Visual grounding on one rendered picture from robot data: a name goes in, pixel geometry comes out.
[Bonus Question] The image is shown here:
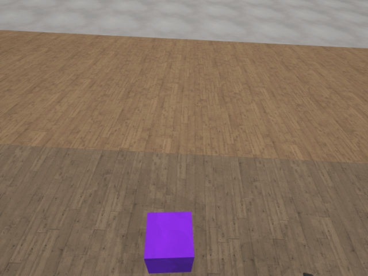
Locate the carton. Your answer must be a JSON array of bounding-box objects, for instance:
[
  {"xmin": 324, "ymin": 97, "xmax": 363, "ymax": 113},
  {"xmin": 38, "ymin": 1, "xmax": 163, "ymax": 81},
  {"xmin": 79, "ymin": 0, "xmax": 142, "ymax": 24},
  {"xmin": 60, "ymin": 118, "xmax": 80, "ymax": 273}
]
[{"xmin": 144, "ymin": 212, "xmax": 194, "ymax": 274}]

